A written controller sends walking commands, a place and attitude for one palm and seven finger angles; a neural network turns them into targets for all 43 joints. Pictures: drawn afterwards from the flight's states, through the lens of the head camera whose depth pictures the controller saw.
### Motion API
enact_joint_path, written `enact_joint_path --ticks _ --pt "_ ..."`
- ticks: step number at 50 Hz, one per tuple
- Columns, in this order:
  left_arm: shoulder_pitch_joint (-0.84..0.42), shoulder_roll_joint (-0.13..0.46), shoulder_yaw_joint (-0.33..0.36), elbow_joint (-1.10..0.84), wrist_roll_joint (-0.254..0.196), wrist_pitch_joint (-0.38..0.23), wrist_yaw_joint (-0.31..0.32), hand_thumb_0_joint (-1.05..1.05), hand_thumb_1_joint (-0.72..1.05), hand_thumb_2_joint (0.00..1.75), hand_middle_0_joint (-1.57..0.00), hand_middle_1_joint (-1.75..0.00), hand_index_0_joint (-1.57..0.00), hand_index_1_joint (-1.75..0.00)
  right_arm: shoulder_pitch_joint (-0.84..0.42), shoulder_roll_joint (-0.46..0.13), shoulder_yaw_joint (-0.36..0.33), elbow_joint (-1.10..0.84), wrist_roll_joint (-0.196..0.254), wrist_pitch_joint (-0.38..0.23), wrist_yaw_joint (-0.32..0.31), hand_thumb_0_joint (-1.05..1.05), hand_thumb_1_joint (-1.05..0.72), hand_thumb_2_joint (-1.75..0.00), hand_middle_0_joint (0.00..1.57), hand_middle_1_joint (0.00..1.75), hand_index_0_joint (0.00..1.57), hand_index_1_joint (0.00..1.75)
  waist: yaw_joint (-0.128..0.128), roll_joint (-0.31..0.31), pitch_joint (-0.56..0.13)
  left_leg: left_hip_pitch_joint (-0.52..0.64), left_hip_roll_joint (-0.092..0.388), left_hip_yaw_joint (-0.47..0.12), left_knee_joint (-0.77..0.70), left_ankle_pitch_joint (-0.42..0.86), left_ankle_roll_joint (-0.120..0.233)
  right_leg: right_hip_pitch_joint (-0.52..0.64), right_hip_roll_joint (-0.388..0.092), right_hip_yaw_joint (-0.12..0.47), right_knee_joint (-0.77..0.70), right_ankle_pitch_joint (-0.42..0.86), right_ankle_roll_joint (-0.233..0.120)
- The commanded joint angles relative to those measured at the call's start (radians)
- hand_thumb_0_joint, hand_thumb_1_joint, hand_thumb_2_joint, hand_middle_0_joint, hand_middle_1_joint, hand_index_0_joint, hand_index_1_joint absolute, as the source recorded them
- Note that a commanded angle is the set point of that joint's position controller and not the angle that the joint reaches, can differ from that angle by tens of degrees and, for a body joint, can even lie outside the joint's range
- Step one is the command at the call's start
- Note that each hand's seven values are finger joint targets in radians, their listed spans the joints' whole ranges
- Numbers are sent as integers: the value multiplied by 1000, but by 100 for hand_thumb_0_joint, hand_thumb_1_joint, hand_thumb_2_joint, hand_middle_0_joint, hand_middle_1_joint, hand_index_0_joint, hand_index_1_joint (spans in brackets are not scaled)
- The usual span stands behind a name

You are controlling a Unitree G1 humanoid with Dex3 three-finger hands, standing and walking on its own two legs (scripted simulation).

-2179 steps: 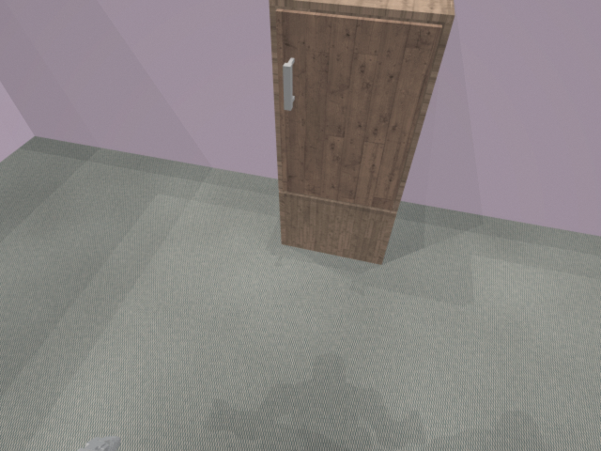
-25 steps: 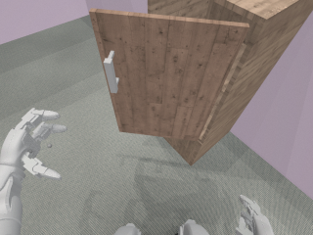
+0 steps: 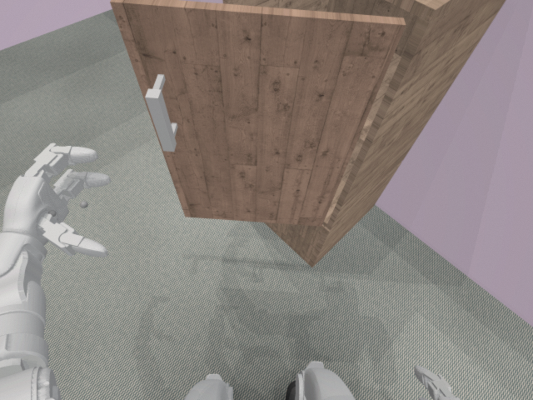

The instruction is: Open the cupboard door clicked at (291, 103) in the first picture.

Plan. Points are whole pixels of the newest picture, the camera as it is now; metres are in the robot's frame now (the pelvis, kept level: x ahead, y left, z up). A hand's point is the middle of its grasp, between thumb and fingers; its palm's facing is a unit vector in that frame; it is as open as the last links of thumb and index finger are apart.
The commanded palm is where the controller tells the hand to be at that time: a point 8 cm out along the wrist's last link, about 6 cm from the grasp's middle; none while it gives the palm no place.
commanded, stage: move the hooked fingers beside the handle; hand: left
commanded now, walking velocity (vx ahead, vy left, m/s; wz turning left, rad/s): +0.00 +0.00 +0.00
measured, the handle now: (165, 114) +0.56 +0.19 +0.06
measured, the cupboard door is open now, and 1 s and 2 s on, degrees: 43 43 43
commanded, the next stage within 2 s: slide the fingers in behind the handle in 1.76 s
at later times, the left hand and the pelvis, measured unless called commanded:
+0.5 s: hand (109, 158) +0.46 +0.25 +0.05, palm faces -0.05 -1.00 -0.01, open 14.0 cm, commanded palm +0.44 +0.31 +0.06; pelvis +0.00 +0.00 -0.01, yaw -1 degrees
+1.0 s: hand (118, 127) +0.53 +0.26 +0.06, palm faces -0.06 -1.00 -0.01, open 14.0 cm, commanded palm +0.52 +0.30 +0.05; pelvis +0.00 +0.01 -0.02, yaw -2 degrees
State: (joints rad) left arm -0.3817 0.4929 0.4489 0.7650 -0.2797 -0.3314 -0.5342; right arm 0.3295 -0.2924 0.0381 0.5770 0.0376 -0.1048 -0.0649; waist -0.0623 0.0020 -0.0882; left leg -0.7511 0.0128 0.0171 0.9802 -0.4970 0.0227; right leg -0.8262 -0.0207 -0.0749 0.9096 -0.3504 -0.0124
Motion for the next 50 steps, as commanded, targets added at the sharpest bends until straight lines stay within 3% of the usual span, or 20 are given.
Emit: enact_joint_path --ticks 1,3,6,9,13,14,16,17,20,23,27,29,30,33,35,40,41,43,45,50 --pt "-401 329 81 -136 -22 -85 -7 0 -50 30 -30 -120 -30 -120 64 -167 -67 -96 0 -27 -15 0 -90 -90 20 30 20 30 -2 74 -354 62 -12 -38 -141 307 -4 301 28 64 -76 183 -17" --pt "-422 336 75 -112 -6 -85 -12 0 -50 30 -30 -120 -30 -120 73 -165 -67 -93 -1 -16 -12 0 -90 -90 20 30 20 30 0 127 -386 87 -11 -38 -139 341 -9 289 27 60 -66 205 -17" --pt "-470 329 58 -44 3 -82 -10 0 -50 30 -30 -120 -30 -120 89 -169 -67 -87 -1 0 -10 0 -90 -90 20 30 20 30 -16 80 -370 64 -9 -38 -129 343 -4 271 32 56 -62 211 -16" --pt "-545 371 75 34 23 -82 -4 0 -50 30 -30 -120 -30 -120 103 -176 -65 -77 -3 18 -8 0 -90 -90 20 30 20 30 -25 80 -363 27 -9 -36 -120 298 -1 254 30 62 -62 180 -12" --pt "-575 415 103 29 37 -107 -3 0 -50 30 -30 -120 -30 -120 128 -177 -71 -78 -8 38 -2 0 -90 -90 20 30 20 30 -16 124 -458 83 -4 -40 -102 396 -5 264 36 61 -39 249 -15" --pt "-600 376 61 49 43 -106 -5 0 -50 30 -30 -120 -30 -120 126 -174 -66 -74 -8 43 -1 0 -90 -90 20 30 20 30 -30 128 -436 81 -3 -42 -102 390 -6 237 36 55 -38 237 -13" --pt "-629 395 78 78 40 -107 -2 0 -50 30 -30 -120 -30 -120 139 -179 -69 -69 -9 54 -1 0 -90 -90 20 30 20 30 -35 102 -422 69 -1 -49 -95 406 -4 230 40 51 -33 244 -16" --pt "-647 408 84 78 48 -106 -1 0 -50 30 -30 -120 -30 -120 148 -181 -69 -63 -11 61 -1 0 -90 -90 20 30 20 30 -36 110 -453 83 2 -47 -94 417 -5 234 39 54 -33 254 -12" --pt "-680 388 57 102 65 -98 11 0 -50 30 -30 -120 -30 -120 158 -179 -69 -57 -14 76 2 0 -90 -90 20 30 20 30 -52 127 -435 83 2 -48 -88 414 -3 199 38 51 -36 245 -8" --pt "-702 448 105 127 69 -102 24 0 -50 30 -30 -120 -30 -120 175 -186 -69 -53 -18 92 2 0 -90 -90 20 30 20 30 -49 111 -469 78 3 -50 -79 432 -3 216 41 54 -31 264 -7" --pt "-738 466 105 118 89 -113 31 0 -50 30 -30 -120 -30 -120 194 -185 -67 -48 -23 109 4 0 -90 -90 20 30 20 30 -54 149 -501 116 9 -58 -75 489 -8 205 46 48 -23 283 -10" --pt "-771 420 58 160 93 -104 31 0 -50 30 -30 -120 -30 -120 190 -182 -61 -43 -23 116 8 0 -90 -90 20 30 20 30 -79 145 -450 91 9 -57 -70 452 -5 167 46 48 -30 257 -6" --pt "-785 457 85 184 95 -99 37 0 -50 30 -30 -120 -30 -120 196 -189 -62 -39 -24 120 6 0 -90 -90 20 30 20 30 -81 119 -427 64 10 -60 -72 416 -3 167 46 46 -34 237 -6" --pt "-811 498 105 180 103 -103 36 0 -50 30 -30 -120 -30 -120 209 -195 -61 -42 -28 128 4 0 -90 -90 20 30 20 30 -81 151 -486 85 8 -60 -66 443 -4 180 47 50 -28 257 -8" --pt "-830 515 110 187 112 -104 40 0 -50 30 -30 -120 -30 -120 216 -193 -58 -40 -31 134 7 0 -90 -90 20 30 20 30 -83 149 -490 67 8 -61 -59 453 -3 194 47 51 -24 276 -7" --pt "-907 527 77 261 134 -80 36 0 -50 30 -30 -120 -30 -120 229 -199 -45 -39 -30 147 5 0 -90 -90 20 30 20 30 -122 148 -435 9 9 -61 -45 394 4 149 50 52 -24 242 -5" --pt "-934 515 69 251 131 -85 34 0 -50 30 -30 -120 -30 -120 233 -199 -45 -44 -32 147 4 0 -90 -90 20 30 20 30 -129 156 -446 26 9 -66 -38 410 5 134 53 48 -17 246 -9" --pt "-969 576 97 252 143 -89 35 0 -50 30 -30 -120 -30 -120 243 -209 -44 -34 -35 152 3 0 -90 -90 20 30 20 30 -128 203 -490 58 14 -78 -30 438 -5 111 52 44 -8 237 -10" --pt "-999 546 74 259 145 -86 38 0 -50 30 -30 -120 -30 -120 249 -207 -43 -28 -40 154 6 0 -90 -90 20 30 20 30 -143 223 -497 79 17 -86 -16 460 -7 73 52 39 -4 234 -7" --pt "-990 575 76 327 169 -48 43 0 -50 30 -30 -120 -30 -120 269 -212 -32 -37 -41 170 10 0 -90 -90 20 30 20 30 -150 198 -481 28 19 -88 -6 447 -3 66 56 32 5 231 -6"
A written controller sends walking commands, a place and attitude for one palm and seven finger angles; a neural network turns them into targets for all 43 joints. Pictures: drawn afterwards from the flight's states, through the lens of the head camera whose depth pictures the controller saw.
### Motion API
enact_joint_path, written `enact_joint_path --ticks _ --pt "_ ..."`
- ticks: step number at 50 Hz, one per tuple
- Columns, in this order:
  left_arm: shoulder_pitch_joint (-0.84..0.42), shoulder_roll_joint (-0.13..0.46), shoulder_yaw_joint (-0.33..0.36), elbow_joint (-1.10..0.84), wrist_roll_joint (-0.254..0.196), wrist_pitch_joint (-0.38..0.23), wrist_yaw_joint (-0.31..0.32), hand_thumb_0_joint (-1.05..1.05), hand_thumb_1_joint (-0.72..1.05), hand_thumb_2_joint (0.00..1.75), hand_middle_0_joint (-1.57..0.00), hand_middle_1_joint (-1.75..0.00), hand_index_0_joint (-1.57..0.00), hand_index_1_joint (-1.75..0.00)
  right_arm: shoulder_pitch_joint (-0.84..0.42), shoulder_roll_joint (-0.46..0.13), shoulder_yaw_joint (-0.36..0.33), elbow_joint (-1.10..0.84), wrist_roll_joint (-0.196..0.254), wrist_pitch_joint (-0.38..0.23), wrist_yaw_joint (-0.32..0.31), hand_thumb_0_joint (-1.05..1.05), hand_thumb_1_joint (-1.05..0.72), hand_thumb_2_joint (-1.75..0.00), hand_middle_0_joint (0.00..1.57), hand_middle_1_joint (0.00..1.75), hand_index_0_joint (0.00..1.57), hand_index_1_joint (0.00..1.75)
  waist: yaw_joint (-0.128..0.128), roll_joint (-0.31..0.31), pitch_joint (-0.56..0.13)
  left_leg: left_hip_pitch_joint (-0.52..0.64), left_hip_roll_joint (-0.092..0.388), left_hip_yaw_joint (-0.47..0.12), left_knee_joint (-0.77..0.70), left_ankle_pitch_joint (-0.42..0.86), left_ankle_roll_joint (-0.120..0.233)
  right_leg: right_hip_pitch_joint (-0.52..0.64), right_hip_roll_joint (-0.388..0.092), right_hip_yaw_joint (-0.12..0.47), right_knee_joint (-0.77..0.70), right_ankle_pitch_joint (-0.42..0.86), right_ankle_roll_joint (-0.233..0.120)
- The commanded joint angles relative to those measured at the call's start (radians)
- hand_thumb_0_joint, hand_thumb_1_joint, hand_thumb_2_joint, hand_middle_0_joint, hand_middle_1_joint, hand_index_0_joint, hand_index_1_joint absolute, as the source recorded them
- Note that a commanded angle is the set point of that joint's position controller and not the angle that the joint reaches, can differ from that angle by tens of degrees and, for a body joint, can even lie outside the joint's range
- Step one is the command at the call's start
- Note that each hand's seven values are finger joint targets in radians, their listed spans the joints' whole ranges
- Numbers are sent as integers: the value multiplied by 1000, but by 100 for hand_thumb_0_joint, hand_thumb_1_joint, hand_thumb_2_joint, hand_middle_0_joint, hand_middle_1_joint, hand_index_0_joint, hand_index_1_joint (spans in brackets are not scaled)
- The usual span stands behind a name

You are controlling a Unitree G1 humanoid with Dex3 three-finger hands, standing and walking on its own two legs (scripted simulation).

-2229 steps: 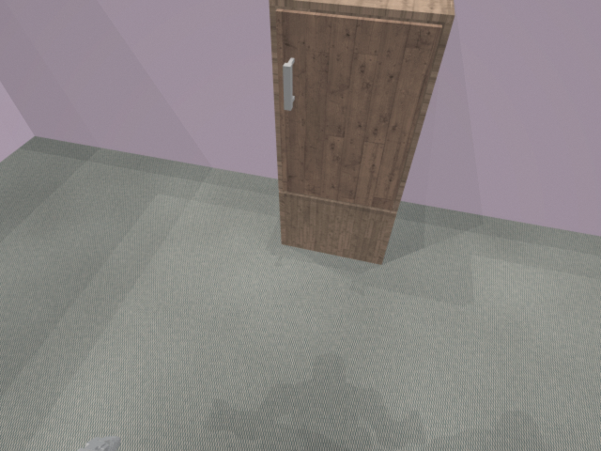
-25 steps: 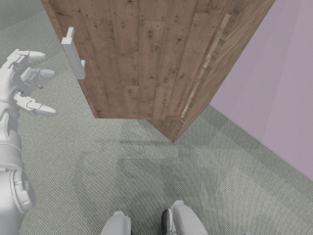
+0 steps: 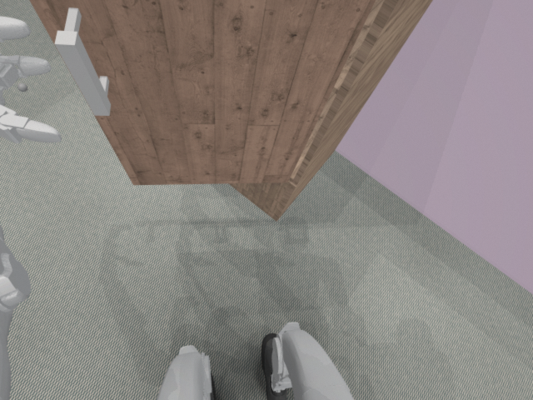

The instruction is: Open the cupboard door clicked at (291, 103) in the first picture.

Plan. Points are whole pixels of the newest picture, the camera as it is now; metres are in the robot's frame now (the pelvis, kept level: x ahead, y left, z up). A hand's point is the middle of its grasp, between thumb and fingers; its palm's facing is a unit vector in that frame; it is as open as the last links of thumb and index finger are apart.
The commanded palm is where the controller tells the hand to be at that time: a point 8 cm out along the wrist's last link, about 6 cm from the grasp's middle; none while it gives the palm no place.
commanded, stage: move the hooked fingers beside the handle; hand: left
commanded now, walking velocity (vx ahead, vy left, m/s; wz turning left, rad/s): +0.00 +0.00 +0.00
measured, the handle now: (88, 66) +0.55 +0.19 +0.08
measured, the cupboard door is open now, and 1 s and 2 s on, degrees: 43 43 42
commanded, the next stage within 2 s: slide the fingers in behind the handle in 0.76 s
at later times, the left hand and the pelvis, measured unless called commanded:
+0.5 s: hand (11, 96) +0.51 +0.27 +0.07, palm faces -0.03 -1.00 -0.01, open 14.0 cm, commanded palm +0.50 +0.31 +0.07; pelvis +0.01 +0.01 +0.01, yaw -1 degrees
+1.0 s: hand (28, 96) +0.51 +0.26 +0.07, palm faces -0.03 -1.00 -0.01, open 14.0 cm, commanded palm +0.50 +0.30 +0.07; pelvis +0.00 +0.00 +0.00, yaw +0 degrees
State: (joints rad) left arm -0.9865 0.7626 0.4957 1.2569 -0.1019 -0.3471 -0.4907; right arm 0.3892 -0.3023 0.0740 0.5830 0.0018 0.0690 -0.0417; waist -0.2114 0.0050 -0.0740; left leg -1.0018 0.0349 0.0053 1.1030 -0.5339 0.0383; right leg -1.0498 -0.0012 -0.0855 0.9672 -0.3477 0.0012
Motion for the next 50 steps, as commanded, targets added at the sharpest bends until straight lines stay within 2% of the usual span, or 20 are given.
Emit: enact_joint_path --ticks 1,2,7,9,11,13,15,16,19,21,28,31,33,35,37,39,42,44,45,50 --pt "-383 314 39 -186 -9 -37 1 0 -50 30 -30 -120 -30 -120 216 -203 -69 -52 -7 -3 -14 0 -90 -90 20 30 20 30 5 216 -519 301 -4 -79 -127 524 -21 292 38 41 -44 250 -25" --pt "-383 349 62 -219 -2 -39 2 0 -50 30 -30 -120 -30 -120 224 -206 -72 -51 -11 2 -11 0 -90 -90 20 30 20 30 15 232 -572 332 1 -81 -126 559 -26 306 39 42 -43 267 -22" --pt "-335 362 101 -301 -23 -52 -3 0 -50 30 -30 -120 -30 -120 232 -203 -84 -61 -12 14 3 0 -90 -90 20 30 20 30 34 243 -634 396 12 -85 -120 667 -34 332 48 40 -43 321 -22" --pt "-299 351 102 -305 -27 -48 -2 0 -50 30 -30 -120 -30 -120 227 -199 -84 -66 -10 17 7 0 -90 -90 20 30 20 30 41 245 -606 393 11 -84 -132 666 -35 339 49 35 -50 317 -22" --pt "-312 304 77 -321 -38 -49 -3 0 -50 30 -30 -120 -30 -120 230 -194 -86 -63 -9 20 9 0 -90 -90 20 30 20 30 27 242 -583 411 13 -84 -130 682 -30 317 53 33 -57 322 -24" --pt "-278 351 116 -316 -35 -45 1 0 -50 30 -30 -120 -30 -120 231 -197 -90 -60 -10 20 9 0 -90 -90 20 30 20 30 41 229 -584 388 10 -77 -137 666 -30 358 54 37 -62 331 -22" --pt "-269 314 86 -306 -34 -43 2 0 -50 30 -30 -120 -30 -120 225 -190 -87 -58 -7 22 9 0 -90 -90 20 30 20 30 29 211 -539 375 9 -73 -147 643 -27 350 54 35 -72 324 -19" --pt "-275 278 62 -319 -42 -51 -3 0 -50 30 -30 -120 -30 -120 225 -187 -86 -61 -6 23 10 0 -90 -90 20 30 20 30 29 247 -532 409 10 -76 -147 680 -32 325 56 31 -71 324 -25" --pt "-243 260 55 -323 -48 -57 -12 0 -50 30 -30 -120 -30 -120 219 -188 -90 -55 -6 26 12 0 -90 -90 20 30 20 30 38 247 -537 442 14 -82 -149 702 -43 310 56 28 -77 306 -24" --pt "-278 205 16 -298 -61 -59 -17 0 -50 30 -30 -120 -30 -120 215 -185 -89 -47 -5 26 10 0 -90 -90 20 30 20 30 15 228 -473 435 14 -86 -150 676 -40 274 58 21 -82 285 -26" --pt "-269 192 17 -327 -57 -78 3 0 -50 30 -30 -120 -30 -120 202 -183 -96 -47 -10 28 11 0 -90 -90 20 30 20 30 35 236 -534 473 13 -93 -143 714 -55 280 52 22 -70 288 -26" --pt "-248 228 48 -330 -60 -82 13 0 -50 30 -30 -120 -30 -120 193 -185 -95 -59 -7 25 10 0 -90 -90 20 30 20 30 47 223 -521 433 7 -86 -149 696 -50 322 52 25 -65 307 -32" --pt "-273 173 -2 -313 -52 -78 15 0 -50 30 -30 -120 -30 -120 182 -177 -90 -54 -4 28 13 0 -90 -90 20 30 20 30 31 239 -492 445 9 -87 -149 667 -53 272 51 22 -70 268 -25" --pt "-312 186 -5 -287 -46 -76 26 0 -50 30 -30 -120 -30 -120 178 -184 -86 -52 -3 27 8 0 -90 -90 20 30 20 30 15 183 -446 383 4 -85 -157 559 -40 279 49 26 -78 228 -22" --pt "-336 259 46 -293 -38 -87 31 0 -50 30 -30 -120 -30 -120 181 -190 -86 -51 -7 19 1 0 -90 -90 20 30 20 30 29 206 -500 376 0 -83 -151 549 -38 312 47 35 -66 241 -28" --pt "-344 215 7 -293 -35 -91 27 0 -50 30 -30 -120 -30 -120 176 -181 -81 -51 -5 15 2 0 -90 -90 20 30 20 30 20 218 -509 385 -2 -82 -144 555 -38 301 45 36 -65 244 -26" --pt "-365 221 4 -261 -37 -88 19 0 -50 30 -30 -120 -30 -120 178 -187 -77 -42 -5 12 -1 0 -90 -90 20 30 20 30 10 218 -502 376 1 -87 -140 530 -36 283 45 35 -63 227 -26" --pt "-345 241 12 -219 -33 -70 16 0 -50 30 -30 -120 -30 -120 180 -191 -74 -45 -2 11 -5 0 -90 -90 20 30 20 30 7 171 -478 306 -5 -77 -140 467 -23 309 44 41 -66 221 -24" --pt "-352 212 -12 -211 -34 -61 13 0 -50 30 -30 -120 -30 -120 179 -187 -70 -48 -1 8 -4 0 -90 -90 20 30 20 30 -1 172 -468 286 -7 -73 -142 440 -19 308 42 42 -69 212 -21" --pt "-373 272 30 -252 -35 -63 15 0 -50 30 -30 -120 -30 -120 189 -191 -71 -50 -5 3 -4 0 -90 -90 20 30 20 30 11 193 -531 275 -8 -67 -130 446 -14 344 42 52 -59 241 -23"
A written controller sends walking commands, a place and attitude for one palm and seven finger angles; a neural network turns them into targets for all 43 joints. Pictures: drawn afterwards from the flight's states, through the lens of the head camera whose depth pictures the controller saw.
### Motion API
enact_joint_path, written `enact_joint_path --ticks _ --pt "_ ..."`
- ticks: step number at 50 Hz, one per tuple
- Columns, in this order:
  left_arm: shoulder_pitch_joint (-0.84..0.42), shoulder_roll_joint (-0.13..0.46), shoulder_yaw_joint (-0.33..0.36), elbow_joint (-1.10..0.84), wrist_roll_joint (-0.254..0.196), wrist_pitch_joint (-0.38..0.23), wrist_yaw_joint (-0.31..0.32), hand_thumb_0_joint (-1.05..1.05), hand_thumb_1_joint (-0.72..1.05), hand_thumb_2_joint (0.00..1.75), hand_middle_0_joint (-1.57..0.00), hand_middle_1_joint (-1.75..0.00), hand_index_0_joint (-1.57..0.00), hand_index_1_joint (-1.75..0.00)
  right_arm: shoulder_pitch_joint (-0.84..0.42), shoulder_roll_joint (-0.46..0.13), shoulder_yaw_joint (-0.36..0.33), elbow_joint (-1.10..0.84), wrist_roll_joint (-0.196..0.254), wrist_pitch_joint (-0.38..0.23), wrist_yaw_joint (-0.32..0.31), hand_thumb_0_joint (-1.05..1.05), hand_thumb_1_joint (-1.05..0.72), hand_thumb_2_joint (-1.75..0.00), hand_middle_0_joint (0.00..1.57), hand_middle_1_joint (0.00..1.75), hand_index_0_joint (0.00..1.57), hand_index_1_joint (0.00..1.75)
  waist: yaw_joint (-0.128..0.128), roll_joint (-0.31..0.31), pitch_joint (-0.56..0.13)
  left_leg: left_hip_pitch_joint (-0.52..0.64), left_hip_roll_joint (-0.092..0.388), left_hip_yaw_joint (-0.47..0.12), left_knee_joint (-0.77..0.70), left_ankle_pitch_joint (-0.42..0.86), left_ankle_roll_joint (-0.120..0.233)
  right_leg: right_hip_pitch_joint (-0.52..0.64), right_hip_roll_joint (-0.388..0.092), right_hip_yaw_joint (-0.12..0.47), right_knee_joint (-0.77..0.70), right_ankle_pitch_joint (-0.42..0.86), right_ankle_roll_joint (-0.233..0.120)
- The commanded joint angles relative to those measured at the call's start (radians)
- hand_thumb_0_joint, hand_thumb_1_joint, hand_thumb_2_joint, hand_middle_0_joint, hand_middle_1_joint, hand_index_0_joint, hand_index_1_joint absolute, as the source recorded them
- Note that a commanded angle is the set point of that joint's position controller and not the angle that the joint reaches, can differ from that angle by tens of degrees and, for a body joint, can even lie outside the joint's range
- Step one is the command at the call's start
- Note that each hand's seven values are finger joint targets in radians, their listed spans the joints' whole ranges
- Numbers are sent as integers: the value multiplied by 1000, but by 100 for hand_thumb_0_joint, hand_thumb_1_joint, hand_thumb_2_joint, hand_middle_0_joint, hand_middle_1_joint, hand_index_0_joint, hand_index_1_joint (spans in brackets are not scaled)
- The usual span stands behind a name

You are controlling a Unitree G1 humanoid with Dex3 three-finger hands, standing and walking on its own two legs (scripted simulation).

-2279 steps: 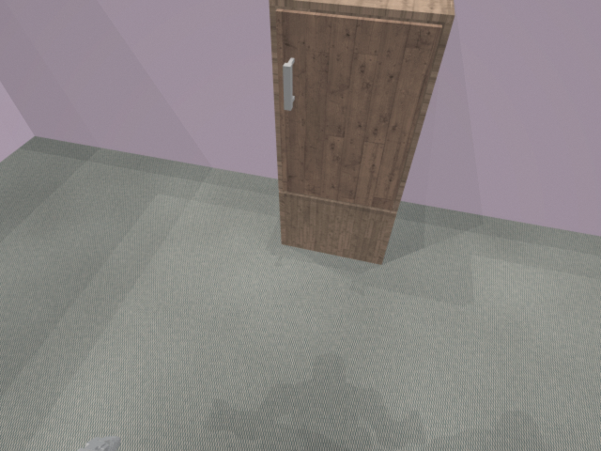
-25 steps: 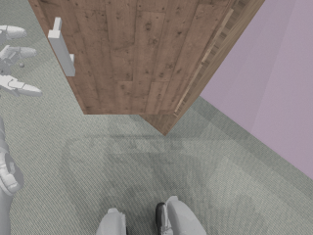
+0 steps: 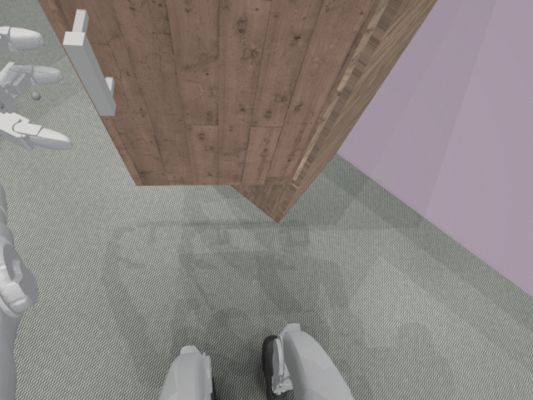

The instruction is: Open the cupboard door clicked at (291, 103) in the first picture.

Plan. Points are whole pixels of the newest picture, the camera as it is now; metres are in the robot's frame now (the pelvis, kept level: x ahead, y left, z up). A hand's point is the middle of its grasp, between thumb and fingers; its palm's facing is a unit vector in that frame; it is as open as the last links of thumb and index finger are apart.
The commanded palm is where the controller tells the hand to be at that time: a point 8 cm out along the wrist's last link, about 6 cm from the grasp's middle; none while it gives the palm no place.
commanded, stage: slide the fingers in behind the handle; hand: left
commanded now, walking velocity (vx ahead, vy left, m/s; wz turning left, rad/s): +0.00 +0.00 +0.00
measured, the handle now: (95, 67) +0.55 +0.19 +0.08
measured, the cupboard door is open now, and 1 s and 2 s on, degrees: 43 42 40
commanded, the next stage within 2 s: close the thumb around the handle in 1.46 s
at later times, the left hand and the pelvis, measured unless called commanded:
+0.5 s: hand (56, 97) +0.51 +0.23 +0.07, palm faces -0.01 -1.00 +0.00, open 14.1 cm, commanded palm +0.49 +0.26 +0.07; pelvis +0.01 +0.00 +0.01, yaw +0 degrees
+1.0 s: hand (72, 101) +0.51 +0.21 +0.07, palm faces +0.05 -1.00 -0.01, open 15.1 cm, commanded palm +0.49 +0.22 +0.07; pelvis +0.01 -0.01 +0.00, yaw +3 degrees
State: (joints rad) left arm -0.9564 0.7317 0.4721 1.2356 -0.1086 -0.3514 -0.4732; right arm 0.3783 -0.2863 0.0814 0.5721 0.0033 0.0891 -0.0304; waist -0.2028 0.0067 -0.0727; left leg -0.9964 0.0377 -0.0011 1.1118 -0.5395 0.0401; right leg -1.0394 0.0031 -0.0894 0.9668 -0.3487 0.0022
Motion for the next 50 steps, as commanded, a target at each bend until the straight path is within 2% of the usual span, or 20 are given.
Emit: enact_joint_path --ticks 1,3,5,7,12,16,18,21,24,27,29,32,33,36,38,41,45,47,49,50 --pt "-394 320 75 -263 -34 -72 -2 0 -50 30 -30 -120 -30 -120 209 -207 -82 -47 -8 -19 -15 0 -90 -90 20 30 20 30 16 205 -578 300 -12 -67 -137 501 -21 349 40 51 -45 271 -31" --pt "-352 289 66 -278 -34 -73 -2 0 -50 30 -30 -120 -30 -120 212 -202 -88 -44 -10 -17 -6 0 -90 -90 20 30 20 30 27 236 -618 354 -7 -68 -132 563 -29 339 41 50 -46 295 -28" --pt "-339 266 57 -271 -42 -61 2 0 -50 30 -30 -120 -30 -120 208 -199 -88 -42 -7 -13 -2 0 -90 -90 20 30 20 30 18 199 -559 319 -6 -58 -139 529 -22 345 43 49 -59 292 -23" --pt "-320 283 73 -290 -42 -58 5 0 -50 30 -30 -120 -30 -120 212 -201 -89 -49 -5 -10 -2 0 -90 -90 20 30 20 30 34 207 -574 319 -7 -57 -149 539 -22 372 45 50 -58 306 -27" --pt "-328 267 62 -306 -35 -65 32 0 -50 30 -30 -120 -30 -120 208 -194 -89 -47 -4 -7 -1 0 -90 -90 20 30 20 30 27 188 -534 298 -9 -50 -161 496 -18 378 44 54 -69 291 -26" --pt "-350 185 14 -302 -40 -81 51 0 -50 30 -30 -120 -30 -120 212 -192 -94 -34 -7 -12 1 0 -90 -90 20 30 20 30 9 194 -497 361 -4 -69 -166 518 -26 305 47 38 -74 248 -29" --pt "-365 139 -17 -319 -36 -87 59 0 -50 30 -30 -120 -30 -120 211 -187 -98 -25 -10 -12 3 0 -90 -90 20 30 20 30 11 247 -531 418 -1 -78 -164 572 -39 276 44 34 -70 248 -28" --pt "-326 81 -39 -310 -49 -85 71 0 -50 30 -30 -120 -30 -120 217 -185 -103 -22 -11 -12 9 0 -90 -90 20 30 20 30 11 216 -528 455 3 -86 -159 651 -48 258 47 24 -70 266 -29" --pt "-364 76 -56 -324 -29 -93 89 0 -50 30 -30 -120 -30 -120 208 -182 -104 -14 -13 -7 12 0 -90 -90 20 30 20 30 4 189 -507 422 2 -84 -163 604 -44 275 44 30 -71 266 -25" --pt "-370 35 -85 -351 -25 -108 101 0 -50 30 -30 -120 -30 -120 204 -178 -108 -10 -14 -8 15 0 -90 -90 20 30 20 30 7 225 -534 485 5 -93 -161 658 -57 246 43 26 -70 261 -28" --pt "-390 -55 -152 -334 -30 -107 105 0 -50 30 -30 -120 -30 -120 196 -171 -109 2 -14 -12 19 0 -90 -90 20 30 20 30 -12 219 -491 495 7 -101 -164 636 -62 205 44 19 -77 229 -26" --pt "-421 -33 -138 -356 -27 -122 118 0 -50 30 -30 -120 -30 -120 199 -175 -112 12 -18 -17 17 0 -90 -90 20 30 20 30 -5 235 -536 512 5 -107 -160 660 -66 220 41 22 -68 246 -30" --pt "-413 -83 -172 -347 -27 -121 119 0 -50 30 -30 -120 -30 -120 196 -168 -112 14 -18 -18 21 0 -90 -90 20 30 20 30 -10 235 -537 520 3 -106 -156 664 -67 211 41 20 -68 246 -29" --pt "-437 -107 -192 -315 -28 -124 128 0 -50 30 -30 -120 -30 -120 194 -169 -109 24 -19 -23 18 0 -90 -90 20 30 20 30 -31 192 -470 474 -1 -106 -160 604 -57 202 40 17 -74 226 -32" --pt "-454 -85 -182 -318 -18 -129 133 0 -50 30 -30 -120 -30 -120 193 -171 -112 32 -20 -26 19 0 -90 -90 20 30 20 30 -26 190 -518 470 -5 -104 -153 580 -54 220 37 26 -69 232 -30" --pt "-451 -151 -230 -345 -23 -135 131 0 -50 30 -30 -120 -30 -120 189 -163 -113 27 -21 -33 23 0 -90 -90 20 30 20 30 -26 226 -535 498 -9 -103 -149 622 -56 218 37 22 -66 248 -35" --pt "-480 -175 -253 -305 -19 -126 139 0 -50 30 -30 -120 -30 -120 184 -165 -113 41 -22 -35 27 0 -90 -90 20 30 20 30 -45 178 -490 446 -13 -100 -154 518 -44 215 37 24 -75 217 -30" --pt "-469 -138 -223 -308 -15 -130 143 0 -50 30 -30 -120 -30 -120 188 -168 -113 43 -23 -38 27 0 -90 -90 20 30 20 30 -27 198 -531 449 -16 -98 -148 536 -43 235 35 29 -66 235 -34" --pt "-498 -207 -285 -315 -12 -126 143 0 -50 30 -30 -120 -30 -120 182 -161 -113 45 -22 -40 28 0 -90 -90 20 30 20 30 -51 191 -500 442 -16 -98 -150 521 -40 216 33 27 -70 230 -31" --pt "-477 -193 -267 -298 -13 -122 145 0 -50 30 -30 -120 -30 -120 182 -163 -114 46 -22 -41 30 0 -90 -90 20 30 20 30 -37 194 -500 431 -19 -95 -151 502 -40 226 33 28 -71 223 -34"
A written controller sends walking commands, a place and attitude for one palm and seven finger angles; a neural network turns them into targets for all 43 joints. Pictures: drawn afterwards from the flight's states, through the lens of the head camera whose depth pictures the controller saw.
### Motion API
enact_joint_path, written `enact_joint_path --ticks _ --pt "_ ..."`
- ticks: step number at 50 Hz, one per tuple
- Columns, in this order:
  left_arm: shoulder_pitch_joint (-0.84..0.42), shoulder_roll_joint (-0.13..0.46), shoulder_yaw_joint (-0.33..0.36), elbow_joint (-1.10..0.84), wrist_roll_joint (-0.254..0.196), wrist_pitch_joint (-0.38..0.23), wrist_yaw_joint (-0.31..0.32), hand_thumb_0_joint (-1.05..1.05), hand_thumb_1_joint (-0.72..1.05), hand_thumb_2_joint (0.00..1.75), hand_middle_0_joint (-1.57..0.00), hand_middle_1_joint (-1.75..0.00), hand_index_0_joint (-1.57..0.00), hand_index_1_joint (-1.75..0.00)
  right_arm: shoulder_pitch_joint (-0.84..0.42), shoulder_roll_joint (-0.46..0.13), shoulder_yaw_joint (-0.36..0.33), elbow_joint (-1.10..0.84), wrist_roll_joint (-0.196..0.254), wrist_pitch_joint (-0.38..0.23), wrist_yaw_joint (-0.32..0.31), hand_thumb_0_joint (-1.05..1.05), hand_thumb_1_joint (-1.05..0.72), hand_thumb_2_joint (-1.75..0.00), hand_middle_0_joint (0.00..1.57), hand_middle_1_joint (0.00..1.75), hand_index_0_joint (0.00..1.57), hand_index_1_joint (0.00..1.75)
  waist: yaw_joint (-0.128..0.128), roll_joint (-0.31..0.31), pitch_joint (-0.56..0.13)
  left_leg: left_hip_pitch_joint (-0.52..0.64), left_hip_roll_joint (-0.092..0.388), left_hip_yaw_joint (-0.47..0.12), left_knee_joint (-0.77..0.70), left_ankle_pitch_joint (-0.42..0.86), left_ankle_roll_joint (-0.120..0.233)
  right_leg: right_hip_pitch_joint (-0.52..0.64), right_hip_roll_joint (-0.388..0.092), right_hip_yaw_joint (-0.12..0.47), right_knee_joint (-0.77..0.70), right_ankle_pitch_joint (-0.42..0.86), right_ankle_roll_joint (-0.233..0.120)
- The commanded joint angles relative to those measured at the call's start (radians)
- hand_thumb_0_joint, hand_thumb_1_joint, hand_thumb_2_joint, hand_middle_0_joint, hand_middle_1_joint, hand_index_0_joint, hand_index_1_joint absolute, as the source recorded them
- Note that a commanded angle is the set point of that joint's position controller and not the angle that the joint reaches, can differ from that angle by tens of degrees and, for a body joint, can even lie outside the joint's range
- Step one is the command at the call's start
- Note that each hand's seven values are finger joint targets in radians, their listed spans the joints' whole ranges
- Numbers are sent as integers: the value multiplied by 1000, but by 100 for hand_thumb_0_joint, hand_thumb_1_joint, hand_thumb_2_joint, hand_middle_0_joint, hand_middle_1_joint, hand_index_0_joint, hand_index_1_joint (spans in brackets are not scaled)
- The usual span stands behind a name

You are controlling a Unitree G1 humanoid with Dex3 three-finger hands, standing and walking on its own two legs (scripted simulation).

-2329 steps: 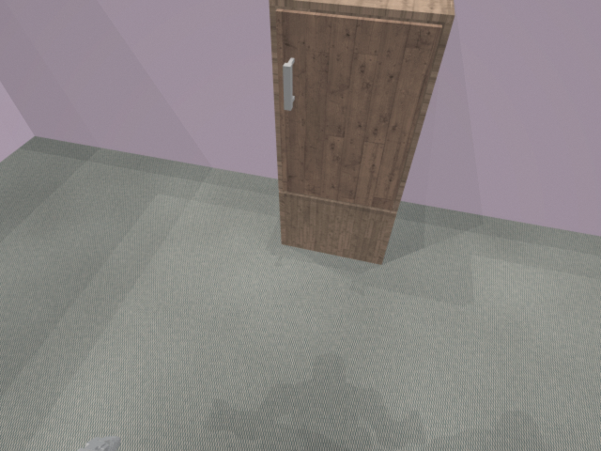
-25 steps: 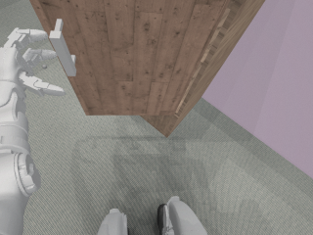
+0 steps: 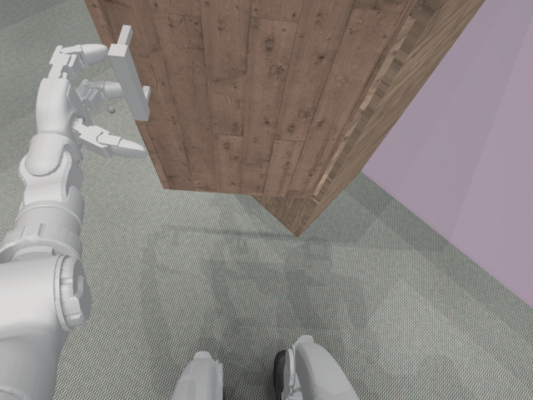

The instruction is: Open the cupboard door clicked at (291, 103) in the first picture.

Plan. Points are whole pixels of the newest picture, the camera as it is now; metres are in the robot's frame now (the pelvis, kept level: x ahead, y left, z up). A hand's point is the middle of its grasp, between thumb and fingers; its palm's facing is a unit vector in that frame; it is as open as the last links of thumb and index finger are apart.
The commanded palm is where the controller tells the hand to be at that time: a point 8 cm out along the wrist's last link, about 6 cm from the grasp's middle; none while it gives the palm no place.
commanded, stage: slide the fingers in behind the handle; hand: left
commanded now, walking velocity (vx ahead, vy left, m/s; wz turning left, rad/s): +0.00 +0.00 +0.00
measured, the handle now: (134, 76) +0.56 +0.17 +0.07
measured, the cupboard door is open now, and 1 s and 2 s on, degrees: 42 40 65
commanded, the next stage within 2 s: close the thumb around the handle in 0.46 s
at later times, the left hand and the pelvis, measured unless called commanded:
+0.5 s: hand (130, 108) +0.51 +0.17 +0.06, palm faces -0.06 -1.00 -0.02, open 14.0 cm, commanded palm +0.49 +0.21 +0.07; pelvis +0.00 +0.00 +0.00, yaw -2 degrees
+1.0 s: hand (135, 106) +0.51 +0.17 +0.07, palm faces -0.07 -1.00 -0.01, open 8.8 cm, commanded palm +0.50 +0.21 +0.07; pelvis +0.00 +0.00 +0.00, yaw -2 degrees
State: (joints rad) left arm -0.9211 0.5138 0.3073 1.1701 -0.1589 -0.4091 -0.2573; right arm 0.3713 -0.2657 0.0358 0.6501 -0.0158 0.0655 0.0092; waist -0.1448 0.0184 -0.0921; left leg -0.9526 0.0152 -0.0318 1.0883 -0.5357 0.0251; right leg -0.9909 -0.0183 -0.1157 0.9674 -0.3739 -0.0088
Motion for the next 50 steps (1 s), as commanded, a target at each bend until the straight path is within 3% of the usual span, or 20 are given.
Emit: enact_joint_path --ticks 1,4,7,9,13,15,17,20,23,25,26,28,31,32,36,39,42,45,47,50 --pt "-517 15 -110 -228 34 -65 -69 0 -50 30 -30 -120 -30 -120 195 -184 -67 -35 -3 -19 -10 0 -90 -90 20 30 20 30 -106 180 -474 391 2 -65 -125 509 -22 170 56 51 -71 252 -25" --pt "-513 43 -87 -212 43 -60 -61 0 -50 30 -30 -120 -30 -120 196 -185 -67 -31 -4 -19 -8 0 -90 -90 20 30 20 30 -95 170 -490 365 0 -61 -123 484 -20 191 53 57 -67 257 -24" --pt "-507 152 32 -211 20 -57 -41 0 -50 30 -30 -120 -30 -120 198 -189 -64 -47 -2 -18 -13 0 -90 -90 20 30 20 30 -70 155 -528 327 -4 -50 -121 493 -15 252 53 65 -57 295 -24" --pt "-490 117 -6 -222 35 -62 -39 0 -50 30 -30 -120 -30 -120 195 -180 -61 -57 -1 -19 -9 0 -90 -90 20 30 20 30 -70 167 -533 328 -5 -43 -125 506 -15 269 51 68 -57 312 -20" --pt "-435 143 27 -234 30 -71 -43 0 -50 30 -30 -120 -30 -120 197 -181 -64 -71 1 -14 -7 0 -90 -90 20 30 20 30 -55 133 -544 320 -2 -35 -125 525 -12 310 55 72 -58 346 -18" --pt "-428 145 30 -224 19 -66 -50 0 -50 30 -30 -120 -30 -120 189 -182 -62 -74 6 -14 -10 0 -90 -90 20 30 20 30 -61 104 -502 274 -4 -23 -133 469 -5 327 54 79 -69 337 -16" --pt "-430 182 59 -236 20 -73 -49 0 -50 30 -30 -120 -30 -120 194 -184 -62 -77 6 -14 -14 0 -90 -90 20 30 20 30 -52 109 -519 274 -5 -20 -136 476 -4 344 54 82 -66 350 -16" --pt "-394 173 54 -225 25 -71 -52 0 -50 30 -30 -120 -30 -120 190 -179 -61 -83 8 -14 -15 0 -90 -90 20 30 20 30 -45 112 -495 258 -7 -13 -142 456 -4 349 53 84 -71 340 -15" --pt "-370 195 81 -256 21 -85 -52 0 -50 30 -30 -120 -30 -120 195 -180 -66 -84 7 -14 -15 0 -90 -90 20 30 20 30 -30 133 -549 311 -2 -18 -137 527 -10 349 53 81 -63 367 -17" --pt "-371 160 54 -228 18 -73 -53 0 -50 30 -30 -120 -30 -120 187 -177 -62 -85 9 -12 -16 0 -90 -90 20 30 20 30 -41 116 -483 280 -2 -16 -147 488 -10 330 53 75 -68 338 -14" --pt "-374 188 80 -226 15 -76 -47 0 -50 30 -30 -120 -30 -120 192 -181 -60 -87 9 -13 -19 0 -90 -90 20 30 20 30 -37 103 -468 274 -3 -20 -148 496 -7 332 55 73 -68 339 -18" --pt "-382 189 71 -225 29 -74 -43 0 -50 30 -30 -120 -30 -120 190 -181 -61 -85 9 -12 -20 0 -90 -90 20 30 20 30 -40 120 -485 280 -2 -19 -146 486 -9 319 51 79 -66 330 -14" --pt "-394 165 55 -254 25 -83 -41 0 -33 37 -31 -122 -31 -122 194 -181 -64 -91 6 -15 -18 0 -90 -90 20 30 20 30 -38 150 -508 330 1 -30 -145 533 -17 297 54 68 -59 322 -19" --pt "-374 194 85 -244 27 -84 -38 0 -28 40 -32 -122 -32 -122 197 -184 -67 -83 4 -12 -17 0 -90 -90 20 30 20 30 -28 128 -525 334 5 -33 -143 546 -20 305 53 69 -59 330 -17" --pt "-406 131 33 -251 23 -85 -33 0 -5 49 -33 -125 -33 -125 189 -178 -65 -88 7 -14 -17 0 -90 -90 20 30 20 30 -48 131 -477 330 3 -33 -146 525 -17 274 55 65 -64 307 -16" --pt "-400 183 66 -206 37 -77 -26 0 12 56 -34 -127 -34 -127 189 -188 -63 -79 6 -11 -19 0 -90 -90 20 30 20 30 -48 101 -461 291 2 -33 -148 469 -17 274 52 69 -65 280 -13" --pt "-424 169 48 -219 41 -81 -27 0 28 64 -36 -128 -36 -128 188 -186 -62 -82 4 -14 -21 0 -90 -90 20 30 20 30 -46 147 -494 322 3 -38 -145 489 -21 256 50 68 -59 274 -15" --pt "-427 154 46 -205 36 -71 -24 0 45 71 -37 -130 -37 -130 194 -188 -63 -79 1 -13 -19 0 -90 -90 20 30 20 30 -54 130 -486 323 4 -42 -141 503 -23 247 51 64 -59 278 -14" --pt "-399 192 80 -202 37 -73 -23 0 56 76 -38 -131 -38 -131 198 -189 -62 -84 2 -13 -19 0 -90 -90 20 30 20 30 -36 135 -515 314 3 -39 -137 518 -22 270 51 67 -52 295 -16" --pt "-424 183 63 -189 48 -62 -16 0 73 83 -39 -133 -39 -133 194 -188 -58 -88 2 -9 -20 0 -90 -90 20 30 20 30 -51 115 -464 271 1 -35 -143 456 -15 263 50 69 -57 268 -13"
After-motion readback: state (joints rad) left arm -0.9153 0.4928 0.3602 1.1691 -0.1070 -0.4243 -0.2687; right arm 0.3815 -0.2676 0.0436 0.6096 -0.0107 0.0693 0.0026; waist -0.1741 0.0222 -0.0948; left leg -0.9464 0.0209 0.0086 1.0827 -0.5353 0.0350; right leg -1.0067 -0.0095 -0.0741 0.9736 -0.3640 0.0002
